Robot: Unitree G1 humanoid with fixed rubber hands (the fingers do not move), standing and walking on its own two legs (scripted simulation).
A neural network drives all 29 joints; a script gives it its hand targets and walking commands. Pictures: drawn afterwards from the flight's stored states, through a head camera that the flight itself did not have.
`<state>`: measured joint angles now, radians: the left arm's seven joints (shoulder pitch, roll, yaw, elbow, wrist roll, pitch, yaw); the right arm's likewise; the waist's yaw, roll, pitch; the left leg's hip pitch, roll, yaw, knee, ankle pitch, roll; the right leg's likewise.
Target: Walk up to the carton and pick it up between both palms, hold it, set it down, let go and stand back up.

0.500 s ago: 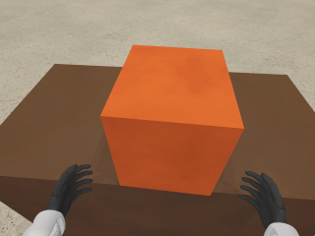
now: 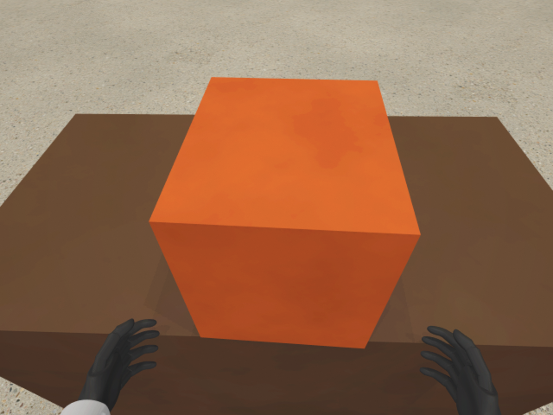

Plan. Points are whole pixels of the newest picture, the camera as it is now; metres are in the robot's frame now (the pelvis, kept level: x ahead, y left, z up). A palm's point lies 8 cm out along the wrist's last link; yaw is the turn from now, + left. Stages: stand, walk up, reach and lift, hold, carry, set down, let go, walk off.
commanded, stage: set down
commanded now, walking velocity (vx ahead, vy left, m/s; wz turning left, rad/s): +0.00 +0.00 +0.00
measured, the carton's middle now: (287, 211) +0.39 +0.03 +0.10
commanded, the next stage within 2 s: let go in 1.28 s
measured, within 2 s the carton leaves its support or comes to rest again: neither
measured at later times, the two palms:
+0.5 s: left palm (105, 391) +0.16 +0.24 +0.02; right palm (478, 406) +0.17 -0.21 +0.02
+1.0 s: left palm out of the picture +0.13 +0.23 -0.03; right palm out of the picture +0.11 -0.21 -0.06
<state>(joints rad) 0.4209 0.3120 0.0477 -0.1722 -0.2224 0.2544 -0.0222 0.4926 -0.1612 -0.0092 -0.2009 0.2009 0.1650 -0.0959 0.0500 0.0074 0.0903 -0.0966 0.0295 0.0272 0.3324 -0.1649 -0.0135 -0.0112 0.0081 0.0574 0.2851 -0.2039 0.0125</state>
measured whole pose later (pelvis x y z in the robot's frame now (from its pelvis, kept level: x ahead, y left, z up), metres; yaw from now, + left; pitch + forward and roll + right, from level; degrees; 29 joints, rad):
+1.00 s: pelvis -0.10 +0.02 -0.01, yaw +1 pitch -11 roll +0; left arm -0.05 0.15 0.02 0.43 -0.03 0.42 -0.02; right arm 0.08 -0.29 -0.02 0.43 0.06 0.30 0.06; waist 0.01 0.04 0.11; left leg -0.16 -0.02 0.04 0.48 -0.18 0.01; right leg -0.13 -0.04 0.04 0.50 -0.23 0.01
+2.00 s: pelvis -0.07 +0.03 -0.01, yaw -3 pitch +1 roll +1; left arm 0.23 0.19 0.00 0.47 0.05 0.09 0.04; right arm 0.21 -0.21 0.00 0.75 0.03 -0.20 0.05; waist 0.02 -0.08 0.06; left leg -0.26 -0.02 0.11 0.37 -0.13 0.04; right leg -0.09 0.05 -0.02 0.39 -0.32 -0.07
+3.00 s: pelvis -0.08 +0.09 -0.01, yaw -2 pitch -3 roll -1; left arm 0.23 0.33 0.01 1.05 0.02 0.00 0.00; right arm 0.13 -0.33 -0.02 1.10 -0.01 -0.03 0.00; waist 0.00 0.00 0.05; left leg -0.19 -0.09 0.10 0.34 -0.10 0.13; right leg 0.00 -0.02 -0.03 0.37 -0.30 0.02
